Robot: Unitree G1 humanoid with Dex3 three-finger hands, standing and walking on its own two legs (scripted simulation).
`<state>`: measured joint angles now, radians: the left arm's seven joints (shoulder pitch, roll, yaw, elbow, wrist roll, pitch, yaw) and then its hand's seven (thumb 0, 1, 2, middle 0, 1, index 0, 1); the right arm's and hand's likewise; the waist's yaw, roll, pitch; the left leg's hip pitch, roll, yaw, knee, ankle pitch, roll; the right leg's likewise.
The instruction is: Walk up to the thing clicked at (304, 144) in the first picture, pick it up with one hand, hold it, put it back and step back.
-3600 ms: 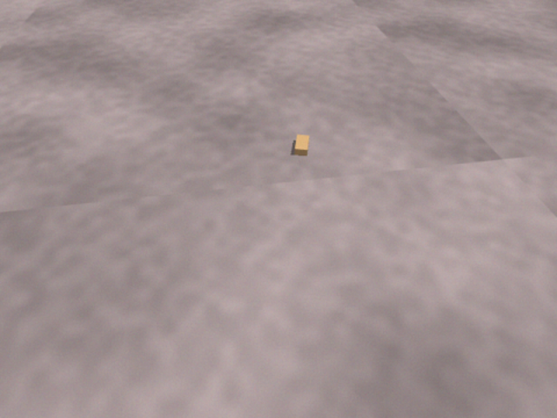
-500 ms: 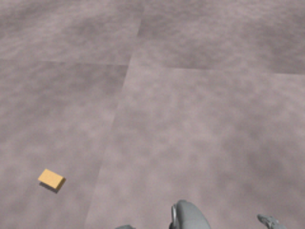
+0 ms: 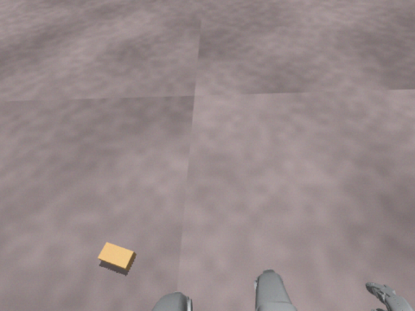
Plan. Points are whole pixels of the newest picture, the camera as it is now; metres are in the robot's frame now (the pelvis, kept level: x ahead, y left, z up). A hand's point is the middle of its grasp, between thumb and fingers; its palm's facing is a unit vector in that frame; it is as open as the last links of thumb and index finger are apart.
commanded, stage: walk up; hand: left
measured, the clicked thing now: (117, 256) +0.43 +0.46 -0.68
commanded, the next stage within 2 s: none
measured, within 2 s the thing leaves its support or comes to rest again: neither
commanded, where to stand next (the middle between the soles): -0.03 +0.31 m, yaw -17 degrees
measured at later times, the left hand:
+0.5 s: hand out of the picture +0.05 +0.51 -0.07, palm faces -0.16 -0.77 -0.62, open 7.4 cm
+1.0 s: hand out of the picture +0.02 +0.61 -0.10, palm faces -0.36 -0.85 -0.38, open 7.4 cm
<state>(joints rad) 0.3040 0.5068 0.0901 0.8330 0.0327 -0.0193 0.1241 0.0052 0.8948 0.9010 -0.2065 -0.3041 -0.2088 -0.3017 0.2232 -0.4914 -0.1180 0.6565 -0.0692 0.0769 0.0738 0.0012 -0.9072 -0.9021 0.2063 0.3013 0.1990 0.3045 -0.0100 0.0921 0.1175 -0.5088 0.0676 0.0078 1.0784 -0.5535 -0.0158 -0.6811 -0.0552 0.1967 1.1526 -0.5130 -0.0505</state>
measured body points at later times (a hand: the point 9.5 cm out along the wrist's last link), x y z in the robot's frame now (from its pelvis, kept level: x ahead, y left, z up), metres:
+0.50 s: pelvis -0.07 +0.21 +0.02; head -0.02 +0.15 +0.46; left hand +0.06 +0.55 -0.04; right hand +0.01 -0.14 -0.10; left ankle -0.05 +0.41 -0.62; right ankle +0.02 +0.01 -0.67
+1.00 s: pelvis -0.12 +0.37 +0.05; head -0.08 +0.37 +0.50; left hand +0.04 +0.65 -0.08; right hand -0.18 +0.05 -0.05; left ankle -0.07 +0.44 -0.67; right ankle -0.20 +0.23 -0.63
